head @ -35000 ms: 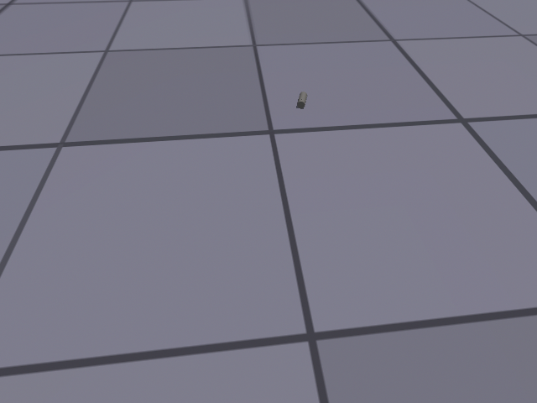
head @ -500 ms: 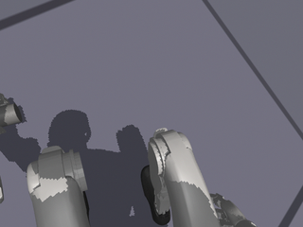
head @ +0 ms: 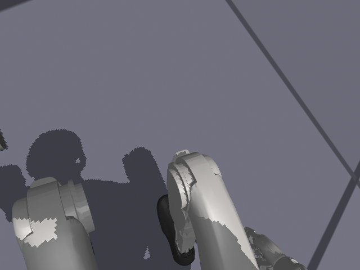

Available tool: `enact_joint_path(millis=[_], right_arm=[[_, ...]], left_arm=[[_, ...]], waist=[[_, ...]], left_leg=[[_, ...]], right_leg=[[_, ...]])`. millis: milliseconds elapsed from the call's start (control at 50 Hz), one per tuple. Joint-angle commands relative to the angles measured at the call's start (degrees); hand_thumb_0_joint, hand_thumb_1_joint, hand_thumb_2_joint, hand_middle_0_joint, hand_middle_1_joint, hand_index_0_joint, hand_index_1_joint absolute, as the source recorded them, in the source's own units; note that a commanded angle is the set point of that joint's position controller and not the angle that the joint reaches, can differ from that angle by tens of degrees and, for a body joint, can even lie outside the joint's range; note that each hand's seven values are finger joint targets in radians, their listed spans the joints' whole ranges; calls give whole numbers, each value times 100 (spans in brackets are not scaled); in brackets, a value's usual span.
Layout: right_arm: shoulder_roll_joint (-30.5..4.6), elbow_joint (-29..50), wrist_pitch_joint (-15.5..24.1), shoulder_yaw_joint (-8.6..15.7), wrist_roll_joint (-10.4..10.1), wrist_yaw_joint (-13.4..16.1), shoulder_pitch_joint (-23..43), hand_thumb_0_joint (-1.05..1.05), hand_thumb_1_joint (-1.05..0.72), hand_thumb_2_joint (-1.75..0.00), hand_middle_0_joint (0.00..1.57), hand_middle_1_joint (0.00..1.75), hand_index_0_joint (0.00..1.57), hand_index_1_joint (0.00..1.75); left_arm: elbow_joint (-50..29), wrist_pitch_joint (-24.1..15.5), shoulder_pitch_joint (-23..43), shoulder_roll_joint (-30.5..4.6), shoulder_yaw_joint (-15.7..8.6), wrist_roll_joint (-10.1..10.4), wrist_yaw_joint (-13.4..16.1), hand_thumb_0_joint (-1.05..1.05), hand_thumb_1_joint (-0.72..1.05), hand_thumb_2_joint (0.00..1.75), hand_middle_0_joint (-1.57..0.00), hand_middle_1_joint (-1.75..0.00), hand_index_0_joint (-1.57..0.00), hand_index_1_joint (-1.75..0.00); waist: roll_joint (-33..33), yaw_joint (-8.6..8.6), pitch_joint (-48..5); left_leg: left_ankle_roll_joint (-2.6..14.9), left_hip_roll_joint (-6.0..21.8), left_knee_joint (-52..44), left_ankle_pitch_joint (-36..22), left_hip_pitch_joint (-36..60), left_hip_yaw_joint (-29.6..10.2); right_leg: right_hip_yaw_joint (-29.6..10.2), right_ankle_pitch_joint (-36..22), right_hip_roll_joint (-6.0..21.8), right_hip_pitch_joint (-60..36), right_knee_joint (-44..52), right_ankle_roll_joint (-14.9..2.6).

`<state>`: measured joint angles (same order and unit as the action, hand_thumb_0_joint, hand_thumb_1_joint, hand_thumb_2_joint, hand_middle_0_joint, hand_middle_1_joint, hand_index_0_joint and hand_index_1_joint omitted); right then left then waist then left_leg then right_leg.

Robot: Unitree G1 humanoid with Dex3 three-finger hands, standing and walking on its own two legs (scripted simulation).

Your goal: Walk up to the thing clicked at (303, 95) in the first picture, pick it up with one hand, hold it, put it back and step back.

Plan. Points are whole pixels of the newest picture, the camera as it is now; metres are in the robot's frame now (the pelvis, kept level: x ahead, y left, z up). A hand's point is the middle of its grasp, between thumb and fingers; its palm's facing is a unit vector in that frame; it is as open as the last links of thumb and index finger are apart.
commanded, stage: rest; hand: left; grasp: from above
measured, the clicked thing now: out of the picture +0.40 +0.36 -0.26
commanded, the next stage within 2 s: open in 0.44 s
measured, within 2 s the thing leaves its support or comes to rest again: rests again in 0.76 s
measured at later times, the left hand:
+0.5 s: hand out of the picture +0.39 +0.35 -0.24, palm faces -0.41 -0.21 -0.89, open 8.2 cm
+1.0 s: hand out of the picture +0.39 +0.35 -0.24, palm faces -0.41 -0.20 -0.89, open 11.3 cm
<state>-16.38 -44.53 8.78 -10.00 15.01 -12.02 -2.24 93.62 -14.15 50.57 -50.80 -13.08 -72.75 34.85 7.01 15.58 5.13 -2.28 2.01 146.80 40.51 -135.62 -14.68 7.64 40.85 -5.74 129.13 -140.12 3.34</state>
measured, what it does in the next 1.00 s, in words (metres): stands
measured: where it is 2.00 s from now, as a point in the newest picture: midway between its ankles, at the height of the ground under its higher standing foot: (135, 258)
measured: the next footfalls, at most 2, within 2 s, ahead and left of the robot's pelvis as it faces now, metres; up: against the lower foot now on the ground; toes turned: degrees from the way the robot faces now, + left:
none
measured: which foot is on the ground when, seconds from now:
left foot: down 0.00-1.00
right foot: down 0.00-1.00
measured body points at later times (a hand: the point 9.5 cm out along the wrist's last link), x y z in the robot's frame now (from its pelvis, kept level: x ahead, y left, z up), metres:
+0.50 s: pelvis +0.00 +0.00 +0.00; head +0.25 +0.13 +0.35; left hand +0.41 +0.35 -0.19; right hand +0.09 -0.25 -0.08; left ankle +0.06 +0.14 -0.26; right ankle +0.10 -0.12 -0.26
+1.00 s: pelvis -0.01 +0.01 +0.00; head +0.24 +0.14 +0.35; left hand +0.41 +0.36 -0.19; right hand +0.08 -0.25 -0.07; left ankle +0.06 +0.14 -0.26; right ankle +0.10 -0.12 -0.26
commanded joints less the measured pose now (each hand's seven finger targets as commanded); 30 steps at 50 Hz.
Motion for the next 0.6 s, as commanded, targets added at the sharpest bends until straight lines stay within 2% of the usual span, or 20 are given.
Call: enact_joint_path(millis=[0,40,80,100,120,140,160,220,260,320,340,360,400,420,440,460,480,520,560,580], right_arm=[[-1707,-2,133,398,44,50,-993,0,-89,-89,20,30,20,30],[-1705,1,157,377,26,27,-903,0,-89,-89,20,30,20,30],[-1723,16,177,339,33,19,-901,0,-88,-89,20,30,20,30],[-1730,43,206,329,64,-4,-932,0,-89,-89,20,30,20,30],[-1727,-7,201,305,38,-6,-879,0,-89,-89,20,30,20,30],[-1732,6,234,328,60,-26,-859,0,-89,-89,20,30,20,30],[-1757,28,251,305,78,-45,-905,0,-89,-89,20,30,20,30],[-1762,35,317,250,75,-84,-843,0,-89,-90,20,30,20,30],[-1828,57,350,254,65,-93,-861,0,-89,-90,20,30,20,30],[-1832,94,406,215,64,-137,-828,0,-89,-90,20,30,20,30],[-1893,153,418,218,83,-141,-838,0,-89,-90,20,30,20,30],[-1860,127,414,200,53,-135,-794,0,-89,-90,20,30,20,30],[-1914,137,462,196,83,-164,-855,0,-89,-90,20,30,20,30],[-1864,144,486,175,72,-173,-789,0,-89,-90,20,30,20,30],[-1925,104,479,185,106,-167,-880,0,-89,-90,20,30,20,30],[-1923,164,493,159,85,-168,-803,0,-89,-90,20,30,20,30],[-1920,138,479,145,95,-156,-795,0,-89,-90,20,30,20,30],[-1886,207,469,79,111,-165,-708,0,-89,-90,20,30,20,30],[-1880,153,475,85,106,-164,-714,0,-88,-89,20,30,20,30],[-1932,195,490,85,129,-158,-770,0,-88,-89,20,30,20,30]], left_arm=[[-762,24,1426,-1656,-98,90,337,0,85,56,-118,-43,-119,-42],[-699,26,1361,-1657,-80,118,374,0,83,55,-117,-42,-118,-41],[-740,19,1365,-1613,-92,177,403,0,83,55,-116,-43,-117,-42],[-748,23,1448,-1730,-85,106,413,0,82,56,-116,-43,-117,-42],[-649,38,1350,-1640,-47,132,437,0,79,55,-115,-41,-115,-41],[-633,35,1456,-1673,-6,106,439,0,79,53,-114,-43,-115,-42],[-643,44,1428,-1654,-21,129,447,0,80,55,-115,-42,-116,-41],[-505,61,1504,-1624,95,152,484,0,80,51,-115,-41,-116,-40],[-530,72,1369,-1763,-48,168,522,0,79,54,-115,-41,-115,-40],[-470,72,1489,-1702,91,167,534,0,78,51,-113,-41,-114,-40],[-506,74,1436,-1838,-78,180,560,0,78,51,-113,-41,-114,-39],[-390,80,1380,-1713,28,194,555,0,76,52,-113,-39,-113,-39],[-279,76,1500,-1839,2,164,553,0,77,52,-113,-40,-114,-40],[-249,73,1446,-1690,81,204,541,0,76,52,-112,-41,-113,-40],[-188,78,1334,-1879,-98,206,557,0,77,53,-113,-41,-114,-40],[-237,58,1385,-1840,-2,204,551,0,78,54,-114,-41,-114,-41],[-151,50,1294,-1905,-76,194,565,0,76,55,-113,-41,-113,-41],[-82,31,1404,-1697,145,214,561,0,76,54,-112,-42,-113,-41],[-136,7,1475,-1701,172,270,584,0,60,50,-96,-46,-97,-45],[-138,16,1427,-1854,83,220,591,0,52,49,-88,-46,-89,-44]], waist=[[-2748,27,-3882],[-2737,-42,-3894],[-2775,2,-3826],[-2836,66,-3860],[-2877,-23,-3832],[-2889,63,-3798],[-2857,69,-3828],[-2900,122,-3556],[-2800,47,-3658],[-2815,136,-3509],[-2776,143,-3634],[-2729,104,-3589],[-2690,234,-3471],[-2719,161,-3432],[-2713,193,-3484],[-2765,154,-3476],[-2756,126,-3504],[-2663,214,-3396],[-2653,201,-3352],[-2706,237,-3440]], left_leg=[[267,101,-1360,-1253,3006,809],[259,125,-1391,-1235,2965,777],[255,125,-1400,-1295,2983,767],[247,139,-1332,-1403,3034,767],[221,123,-1454,-1353,3064,753],[230,151,-1351,-1322,3049,743],[234,154,-1350,-1399,3109,752],[241,148,-1380,-1119,2942,736],[242,145,-1389,-1187,2986,719],[240,155,-1411,-1104,2909,692],[235,159,-1394,-1287,2993,675],[243,160,-1403,-1218,2903,652],[244,174,-1336,-1244,2896,651],[237,170,-1371,-1202,2872,649],[236,170,-1375,-1269,2936,643],[224,170,-1408,-1240,2929,628],[220,177,-1442,-1259,2927,610],[253,176,-1407,-1119,2761,606],[253,176,-1409,-1001,2763,596],[253,182,-1371,-1126,2881,611]], right_leg=[[674,-1665,-129,-1909,1281,-424],[664,-1632,-159,-1907,1285,-443],[713,-1683,-153,-1938,1293,-421],[692,-1830,-153,-1981,1215,-436],[736,-1714,-143,-1868,1202,-453],[732,-1740,-163,-1837,1179,-445],[726,-1815,-170,-1964,1219,-428],[731,-1559,-172,-1823,1255,-440],[767,-1579,-176,-1891,1275,-437],[801,-1509,-175,-1810,1248,-439],[818,-1691,-178,-1966,1241,-426],[816,-1615,-188,-1879,1241,-434],[833,-1664,-176,-1904,1222,-412],[802,-1612,-187,-1896,1243,-431],[843,-1672,-191,-1980,1251,-416],[852,-1620,-183,-1935,1244,-425],[848,-1625,-198,-1984,1237,-439],[841,-1553,-206,-1968,1309,-418],[850,-1453,-210,-1900,1322,-421],[842,-1584,-214,-2027,1331,-407]])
